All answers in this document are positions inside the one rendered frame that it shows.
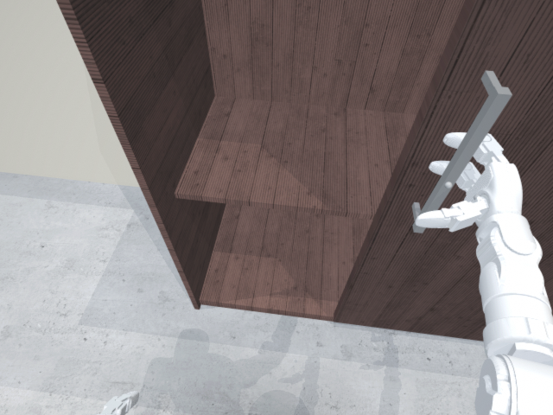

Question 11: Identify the right robot hand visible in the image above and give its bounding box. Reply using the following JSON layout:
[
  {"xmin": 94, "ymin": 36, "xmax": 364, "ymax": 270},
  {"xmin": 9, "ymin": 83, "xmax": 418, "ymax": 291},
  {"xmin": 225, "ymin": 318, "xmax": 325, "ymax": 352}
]
[{"xmin": 415, "ymin": 132, "xmax": 523, "ymax": 232}]

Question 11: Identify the left robot hand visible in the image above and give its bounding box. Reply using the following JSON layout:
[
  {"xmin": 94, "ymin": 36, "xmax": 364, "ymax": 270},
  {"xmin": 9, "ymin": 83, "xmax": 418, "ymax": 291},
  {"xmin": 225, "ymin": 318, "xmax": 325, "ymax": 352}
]
[{"xmin": 97, "ymin": 391, "xmax": 139, "ymax": 415}]

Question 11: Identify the wardrobe door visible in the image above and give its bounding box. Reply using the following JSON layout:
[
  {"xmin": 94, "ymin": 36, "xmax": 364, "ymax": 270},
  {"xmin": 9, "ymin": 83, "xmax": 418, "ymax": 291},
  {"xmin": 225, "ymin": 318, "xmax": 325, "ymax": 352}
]
[{"xmin": 334, "ymin": 0, "xmax": 553, "ymax": 341}]

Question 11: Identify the robot right forearm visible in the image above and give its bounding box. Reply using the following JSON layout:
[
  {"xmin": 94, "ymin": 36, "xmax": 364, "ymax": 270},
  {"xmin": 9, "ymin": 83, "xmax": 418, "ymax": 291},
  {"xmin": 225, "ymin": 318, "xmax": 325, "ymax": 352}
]
[{"xmin": 475, "ymin": 213, "xmax": 553, "ymax": 366}]

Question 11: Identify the right robot upper arm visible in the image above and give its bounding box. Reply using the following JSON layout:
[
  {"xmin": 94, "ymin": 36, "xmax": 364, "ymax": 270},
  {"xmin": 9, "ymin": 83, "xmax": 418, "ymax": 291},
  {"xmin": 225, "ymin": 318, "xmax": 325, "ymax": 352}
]
[{"xmin": 474, "ymin": 354, "xmax": 553, "ymax": 415}]

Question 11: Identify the handle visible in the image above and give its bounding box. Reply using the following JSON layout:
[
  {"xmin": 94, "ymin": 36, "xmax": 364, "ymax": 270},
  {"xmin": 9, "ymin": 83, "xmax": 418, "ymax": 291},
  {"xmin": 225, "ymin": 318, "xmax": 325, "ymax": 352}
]
[{"xmin": 412, "ymin": 71, "xmax": 512, "ymax": 233}]

